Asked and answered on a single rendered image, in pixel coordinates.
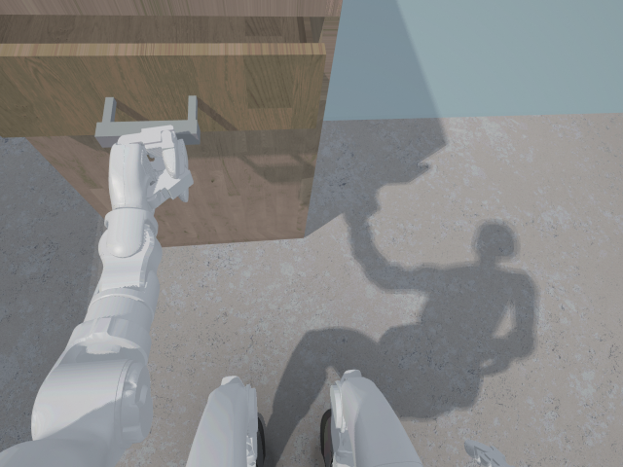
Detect robot right shin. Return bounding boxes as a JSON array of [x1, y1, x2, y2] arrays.
[[331, 370, 375, 467]]

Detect robot left upper arm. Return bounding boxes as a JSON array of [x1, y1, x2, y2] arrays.
[[0, 359, 153, 467]]

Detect cabinet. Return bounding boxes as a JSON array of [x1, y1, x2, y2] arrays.
[[0, 0, 343, 247]]

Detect robot left hand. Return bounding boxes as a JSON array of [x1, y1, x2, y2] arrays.
[[109, 125, 194, 216]]

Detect drawer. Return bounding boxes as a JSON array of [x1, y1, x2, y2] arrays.
[[0, 15, 326, 138]]

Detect handle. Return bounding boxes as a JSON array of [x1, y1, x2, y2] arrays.
[[94, 95, 201, 148]]

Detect robot right hand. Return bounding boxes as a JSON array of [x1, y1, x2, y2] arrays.
[[464, 440, 515, 467]]

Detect left robot forearm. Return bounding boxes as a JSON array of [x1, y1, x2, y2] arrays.
[[31, 207, 163, 441]]

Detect robot right thigh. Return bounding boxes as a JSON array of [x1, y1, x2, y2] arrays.
[[330, 377, 423, 467]]

